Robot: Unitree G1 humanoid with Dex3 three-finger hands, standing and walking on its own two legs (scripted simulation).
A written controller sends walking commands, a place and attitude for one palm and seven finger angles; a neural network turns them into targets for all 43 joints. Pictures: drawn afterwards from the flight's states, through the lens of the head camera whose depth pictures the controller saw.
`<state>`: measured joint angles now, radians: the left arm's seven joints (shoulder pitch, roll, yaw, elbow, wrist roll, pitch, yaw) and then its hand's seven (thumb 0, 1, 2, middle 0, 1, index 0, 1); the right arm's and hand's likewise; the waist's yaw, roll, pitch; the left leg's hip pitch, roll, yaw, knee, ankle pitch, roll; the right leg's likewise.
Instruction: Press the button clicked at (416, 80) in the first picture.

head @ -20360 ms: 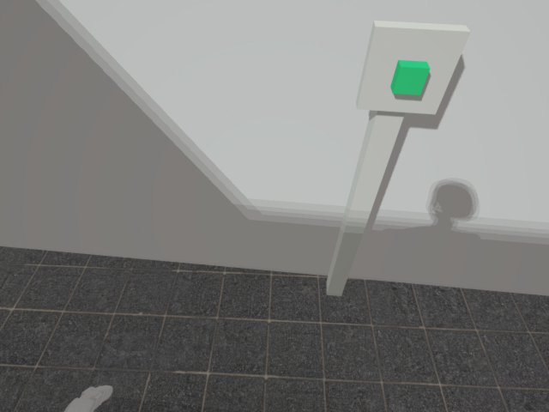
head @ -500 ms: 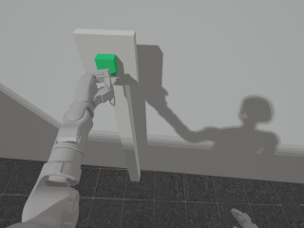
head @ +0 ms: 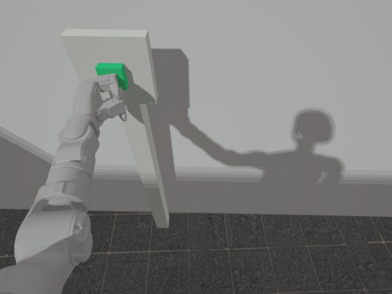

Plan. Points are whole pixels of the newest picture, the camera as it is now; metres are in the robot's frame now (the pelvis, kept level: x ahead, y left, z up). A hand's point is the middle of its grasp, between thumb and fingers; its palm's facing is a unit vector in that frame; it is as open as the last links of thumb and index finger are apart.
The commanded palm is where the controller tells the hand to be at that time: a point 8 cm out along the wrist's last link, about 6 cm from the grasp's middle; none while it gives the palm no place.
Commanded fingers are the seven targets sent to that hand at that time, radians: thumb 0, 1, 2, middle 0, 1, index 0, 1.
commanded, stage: press the button with the knuckle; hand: left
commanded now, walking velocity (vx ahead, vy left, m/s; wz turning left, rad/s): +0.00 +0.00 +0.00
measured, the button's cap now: (113, 75) +0.52 +0.17 +0.19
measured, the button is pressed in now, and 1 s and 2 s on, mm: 6 7 0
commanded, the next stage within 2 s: hold the button down briefly in 0.30 s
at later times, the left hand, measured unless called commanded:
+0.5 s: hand (121, 99) +0.47 +0.15 +0.16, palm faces -0.02 -1.00 -0.01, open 3.1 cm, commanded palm +0.47 +0.20 +0.16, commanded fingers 0.00 0.90 0.90 -1.30 -1.50 -1.30 -1.50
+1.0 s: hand (123, 103) +0.46 +0.14 +0.16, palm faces -0.01 -1.00 +0.00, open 3.0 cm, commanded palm +0.44 +0.19 +0.16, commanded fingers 0.00 0.90 0.90 -1.30 -1.50 -1.30 -1.50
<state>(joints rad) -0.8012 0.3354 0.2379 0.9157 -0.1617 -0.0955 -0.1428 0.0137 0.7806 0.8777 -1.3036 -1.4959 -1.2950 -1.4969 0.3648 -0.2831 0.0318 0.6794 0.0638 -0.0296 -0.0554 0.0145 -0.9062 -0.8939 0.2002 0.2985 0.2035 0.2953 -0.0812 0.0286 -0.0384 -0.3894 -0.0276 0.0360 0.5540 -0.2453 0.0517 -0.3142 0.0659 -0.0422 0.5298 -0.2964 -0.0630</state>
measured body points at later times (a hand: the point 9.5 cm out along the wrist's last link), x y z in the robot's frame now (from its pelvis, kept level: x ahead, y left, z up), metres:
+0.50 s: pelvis -0.02 +0.00 -0.01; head +0.02 +0.00 +0.44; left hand +0.46 +0.20 +0.16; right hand +0.03 -0.26 -0.13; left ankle +0.02 +0.09 -0.73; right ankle -0.02 -0.08 -0.73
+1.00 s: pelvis -0.02 +0.02 -0.01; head +0.01 +0.01 +0.44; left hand +0.45 +0.20 +0.16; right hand +0.01 -0.25 -0.13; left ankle +0.02 +0.09 -0.73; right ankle -0.02 -0.08 -0.73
